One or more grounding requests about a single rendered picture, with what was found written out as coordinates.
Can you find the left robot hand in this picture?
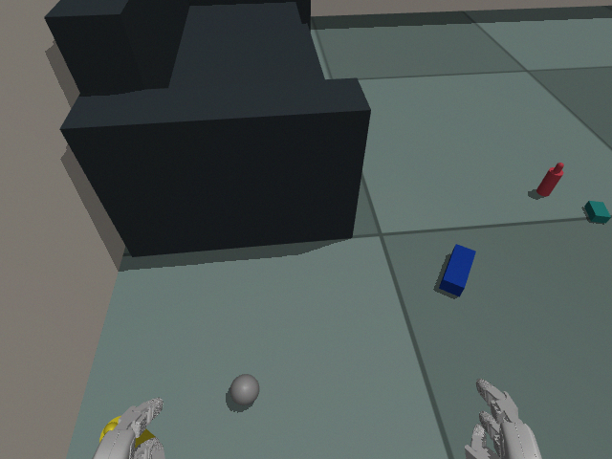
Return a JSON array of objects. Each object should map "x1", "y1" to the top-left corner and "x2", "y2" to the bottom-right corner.
[{"x1": 92, "y1": 398, "x2": 165, "y2": 459}]

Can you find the sofa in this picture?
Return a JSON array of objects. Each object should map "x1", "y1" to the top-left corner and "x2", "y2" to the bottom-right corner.
[{"x1": 44, "y1": 0, "x2": 371, "y2": 257}]

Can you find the right robot hand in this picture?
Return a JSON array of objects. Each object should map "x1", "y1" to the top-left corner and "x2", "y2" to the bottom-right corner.
[{"x1": 465, "y1": 379, "x2": 542, "y2": 459}]

